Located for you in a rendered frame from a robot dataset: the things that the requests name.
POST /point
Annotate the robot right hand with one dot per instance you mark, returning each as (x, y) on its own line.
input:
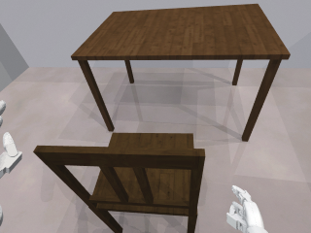
(245, 216)

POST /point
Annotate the robot left hand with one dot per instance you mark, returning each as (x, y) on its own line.
(11, 156)

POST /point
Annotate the chair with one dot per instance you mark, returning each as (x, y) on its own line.
(143, 173)

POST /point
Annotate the table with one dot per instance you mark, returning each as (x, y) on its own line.
(227, 32)

